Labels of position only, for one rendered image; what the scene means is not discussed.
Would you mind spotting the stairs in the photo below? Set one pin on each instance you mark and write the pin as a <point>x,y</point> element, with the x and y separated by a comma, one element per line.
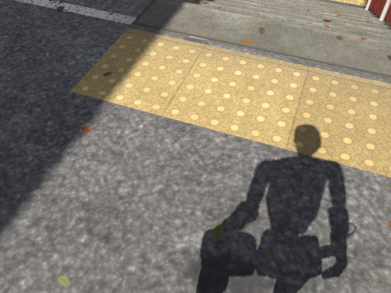
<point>385,37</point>

